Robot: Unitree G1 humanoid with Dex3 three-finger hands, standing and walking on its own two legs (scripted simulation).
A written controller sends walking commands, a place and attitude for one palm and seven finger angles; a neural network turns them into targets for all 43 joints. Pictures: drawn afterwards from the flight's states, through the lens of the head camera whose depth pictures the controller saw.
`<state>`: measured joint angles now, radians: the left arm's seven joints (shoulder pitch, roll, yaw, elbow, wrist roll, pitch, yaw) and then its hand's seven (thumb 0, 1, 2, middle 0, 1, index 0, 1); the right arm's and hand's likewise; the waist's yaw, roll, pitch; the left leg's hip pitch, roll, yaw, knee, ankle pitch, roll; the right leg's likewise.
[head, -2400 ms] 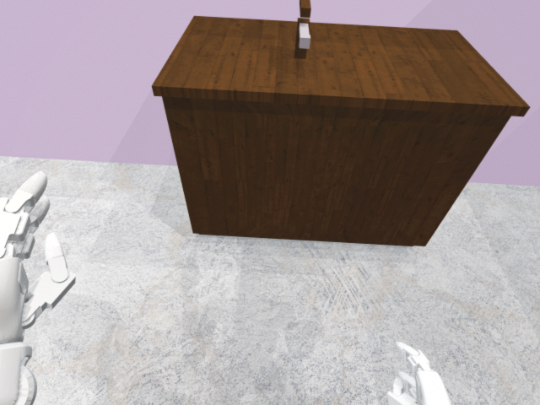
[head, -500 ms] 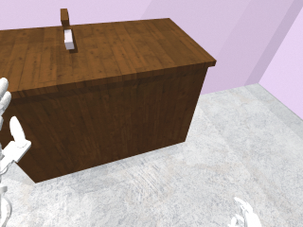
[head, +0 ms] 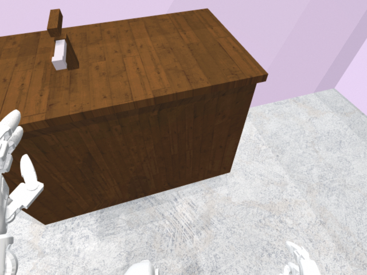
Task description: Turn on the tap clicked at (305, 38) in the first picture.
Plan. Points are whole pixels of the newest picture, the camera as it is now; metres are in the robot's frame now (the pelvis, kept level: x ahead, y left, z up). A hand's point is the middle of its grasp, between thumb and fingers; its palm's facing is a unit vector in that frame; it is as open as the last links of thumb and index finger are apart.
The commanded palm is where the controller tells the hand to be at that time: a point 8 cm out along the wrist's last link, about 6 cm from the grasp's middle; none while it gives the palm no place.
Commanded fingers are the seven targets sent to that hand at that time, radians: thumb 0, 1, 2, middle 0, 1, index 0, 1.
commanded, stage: take the last steps up to it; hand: left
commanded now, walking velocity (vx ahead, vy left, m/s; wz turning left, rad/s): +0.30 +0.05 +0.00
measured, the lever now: (59, 62) +0.61 +0.38 +0.13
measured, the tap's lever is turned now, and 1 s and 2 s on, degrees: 0 0 0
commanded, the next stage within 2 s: come to a stop and stand still in 0.74 s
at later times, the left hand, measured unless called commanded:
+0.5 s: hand (78, 133) +0.32 +0.21 +0.17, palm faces +0.43 -0.79 -0.44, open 7.4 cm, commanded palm +0.26 +0.25 +0.18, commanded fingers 0.00 0.90 0.90 -0.20 -0.30 -0.20 -0.30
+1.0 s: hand (86, 105) +0.39 +0.22 +0.18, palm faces +0.39 -0.83 -0.40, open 7.4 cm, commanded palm +0.33 +0.26 +0.18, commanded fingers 0.00 0.90 0.90 -0.20 -0.30 -0.20 -0.30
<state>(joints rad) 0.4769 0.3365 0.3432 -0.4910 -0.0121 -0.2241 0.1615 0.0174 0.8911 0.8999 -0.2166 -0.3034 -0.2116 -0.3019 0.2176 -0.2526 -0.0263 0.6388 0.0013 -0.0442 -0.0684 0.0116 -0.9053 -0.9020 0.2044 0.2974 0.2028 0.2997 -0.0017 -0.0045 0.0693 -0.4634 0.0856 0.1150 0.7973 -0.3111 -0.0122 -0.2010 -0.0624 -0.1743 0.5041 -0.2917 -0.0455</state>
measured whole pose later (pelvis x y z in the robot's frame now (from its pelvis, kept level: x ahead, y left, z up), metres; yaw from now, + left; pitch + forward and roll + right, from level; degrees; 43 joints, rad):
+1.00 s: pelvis +0.17 -0.02 +0.00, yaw +0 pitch -1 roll +0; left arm 0.47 0.38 0.35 -0.53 -0.03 -0.20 0.16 0.02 0.90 0.90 -0.21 -0.30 -0.21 -0.30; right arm 0.20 -0.13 0.04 0.58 0.01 -0.10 -0.04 0.01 -0.90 -0.90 0.20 0.30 0.20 0.30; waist -0.01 -0.01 0.05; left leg -0.26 0.07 0.13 0.52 -0.23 0.00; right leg -0.33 -0.03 -0.09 0.68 -0.37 0.03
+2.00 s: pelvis +0.11 -0.02 +0.00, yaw +0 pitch -3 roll +0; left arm 0.46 0.34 0.32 -0.44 -0.01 -0.18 0.17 0.02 0.89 0.90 -0.21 -0.30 -0.21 -0.30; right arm 0.25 -0.20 0.02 0.62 0.01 -0.07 -0.07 0.01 -0.90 -0.90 0.21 0.30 0.20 0.30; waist -0.01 0.00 0.04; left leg -0.26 0.02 0.06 0.50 -0.20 0.01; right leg -0.31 0.00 -0.06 0.45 -0.13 -0.01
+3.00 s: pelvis +0.23 +0.01 -0.02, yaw +2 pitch +0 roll -1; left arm 0.39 0.40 0.38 -0.52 -0.05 -0.27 0.11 0.02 0.89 0.90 -0.22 -0.30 -0.21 -0.30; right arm 0.18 -0.21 0.00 0.56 0.02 -0.12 0.00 0.01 -0.90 -0.90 0.20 0.30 0.20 0.30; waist 0.00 -0.04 0.07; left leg -0.30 -0.05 0.02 0.82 -0.41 0.02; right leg -0.26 -0.02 -0.03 0.65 -0.38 0.01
